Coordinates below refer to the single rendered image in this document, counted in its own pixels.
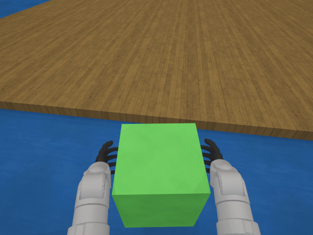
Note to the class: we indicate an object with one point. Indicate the left robot forearm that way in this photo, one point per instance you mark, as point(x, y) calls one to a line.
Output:
point(92, 202)

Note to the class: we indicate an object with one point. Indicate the robot right hand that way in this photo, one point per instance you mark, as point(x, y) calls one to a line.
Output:
point(214, 153)

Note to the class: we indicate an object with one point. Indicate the carton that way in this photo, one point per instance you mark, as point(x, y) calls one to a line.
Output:
point(160, 178)

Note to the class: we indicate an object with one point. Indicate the robot left hand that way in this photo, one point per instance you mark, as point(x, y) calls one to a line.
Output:
point(104, 151)

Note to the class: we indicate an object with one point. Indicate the right robot forearm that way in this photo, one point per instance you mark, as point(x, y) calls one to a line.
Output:
point(231, 199)

